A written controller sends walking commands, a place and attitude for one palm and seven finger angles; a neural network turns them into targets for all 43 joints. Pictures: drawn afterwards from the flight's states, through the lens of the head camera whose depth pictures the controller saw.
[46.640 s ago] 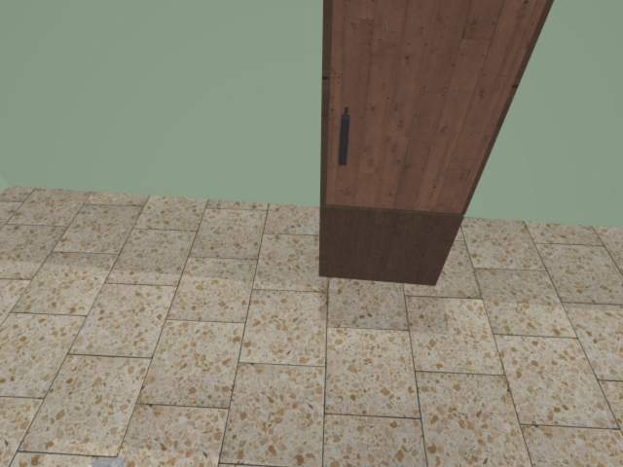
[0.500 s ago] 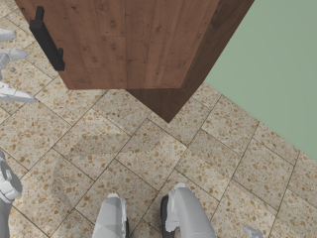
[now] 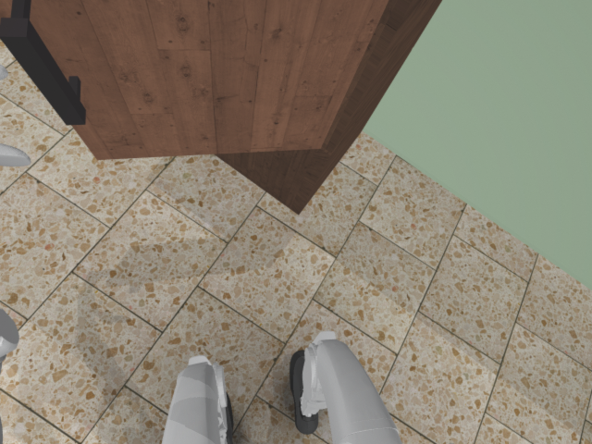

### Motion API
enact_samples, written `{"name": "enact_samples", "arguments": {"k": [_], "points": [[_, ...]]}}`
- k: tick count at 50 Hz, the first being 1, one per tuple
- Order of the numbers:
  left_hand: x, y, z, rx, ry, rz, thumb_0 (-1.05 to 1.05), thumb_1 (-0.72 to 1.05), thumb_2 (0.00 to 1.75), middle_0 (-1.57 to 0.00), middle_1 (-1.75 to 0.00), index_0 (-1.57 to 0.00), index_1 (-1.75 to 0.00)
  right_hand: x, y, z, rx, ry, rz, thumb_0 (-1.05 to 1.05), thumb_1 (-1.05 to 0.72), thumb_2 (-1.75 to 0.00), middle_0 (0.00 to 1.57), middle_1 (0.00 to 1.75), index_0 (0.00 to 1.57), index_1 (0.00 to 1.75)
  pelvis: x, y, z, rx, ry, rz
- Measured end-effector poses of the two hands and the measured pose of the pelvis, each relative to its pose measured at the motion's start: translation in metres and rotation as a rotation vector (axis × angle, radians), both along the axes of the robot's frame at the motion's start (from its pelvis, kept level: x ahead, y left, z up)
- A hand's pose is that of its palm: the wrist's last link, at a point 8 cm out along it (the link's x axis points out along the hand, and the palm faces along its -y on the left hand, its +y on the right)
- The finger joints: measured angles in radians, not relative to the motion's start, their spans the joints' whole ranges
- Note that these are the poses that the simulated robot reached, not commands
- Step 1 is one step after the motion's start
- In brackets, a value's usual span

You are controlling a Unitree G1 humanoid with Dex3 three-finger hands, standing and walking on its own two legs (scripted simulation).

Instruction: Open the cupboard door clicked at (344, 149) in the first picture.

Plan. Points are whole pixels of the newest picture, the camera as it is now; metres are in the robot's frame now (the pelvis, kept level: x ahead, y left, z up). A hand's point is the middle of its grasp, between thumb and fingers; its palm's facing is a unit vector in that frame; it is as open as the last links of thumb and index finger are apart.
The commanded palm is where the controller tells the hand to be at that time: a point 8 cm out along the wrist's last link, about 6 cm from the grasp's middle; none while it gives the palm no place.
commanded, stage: move the hooked fingers beside the handle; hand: left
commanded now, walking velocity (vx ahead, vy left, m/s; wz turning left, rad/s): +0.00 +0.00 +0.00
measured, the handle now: (51, 64) +0.55 +0.24 +0.05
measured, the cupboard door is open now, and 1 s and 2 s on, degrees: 43 43 43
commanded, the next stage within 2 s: slide the fingers in behind the handle in 0.50 s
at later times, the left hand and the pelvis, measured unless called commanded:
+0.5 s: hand out of the picture +0.50 +0.30 +0.05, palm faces +0.08 -1.00 -0.04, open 14.0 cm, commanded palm +0.48 +0.33 +0.05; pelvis +0.01 +0.00 +0.01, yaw +1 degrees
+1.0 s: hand (18, 101) +0.50 +0.27 +0.05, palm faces +0.05 -1.00 -0.04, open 14.0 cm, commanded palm +0.48 +0.30 +0.05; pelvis +0.00 -0.01 +0.01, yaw +1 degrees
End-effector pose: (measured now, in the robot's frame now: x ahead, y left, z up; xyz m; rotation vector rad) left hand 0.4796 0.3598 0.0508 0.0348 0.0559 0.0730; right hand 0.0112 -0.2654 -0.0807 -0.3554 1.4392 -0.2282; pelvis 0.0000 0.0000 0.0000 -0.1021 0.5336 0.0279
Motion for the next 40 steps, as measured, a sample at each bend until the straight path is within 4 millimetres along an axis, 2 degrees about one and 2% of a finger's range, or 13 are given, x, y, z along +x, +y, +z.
{"name": "enact_samples", "arguments": {"k": [20,32,40], "points": [[-0.008,-0.012,0.005,-0.003,0.01,-0.003,-0.01,-0.5,0.3,-0.3,-1.2,-0.3,-1.2,0.04,-0.003,0.005,0.004,-0.09,0.043,0.0,-0.9,-0.9,0.2,0.3,0.2,0.3,0.008,-0.002,0.009,0.006,-0.03,0.013],[-0.008,-0.007,0.004,-0.001,-0.008,-0.008,-0.01,-0.5,0.3,-0.3,-1.2,-0.3,-1.2,0.031,-0.008,-0.003,0.002,-0.054,0.042,0.0,-0.9,-0.9,0.2,0.3,0.2,0.3,0.004,-0.006,0.003,0.007,-0.018,0.011],[-0.008,-0.019,0.002,0.001,-0.007,-0.027,-0.01,-0.5,0.3,-0.3,-1.2,-0.29,-1.2,0.023,-0.008,-0.002,0.005,-0.039,0.034,0.0,-0.9,-0.9,0.2,0.3,0.2,0.3,0.003,-0.006,0.004,0.007,-0.018,0.016]]}}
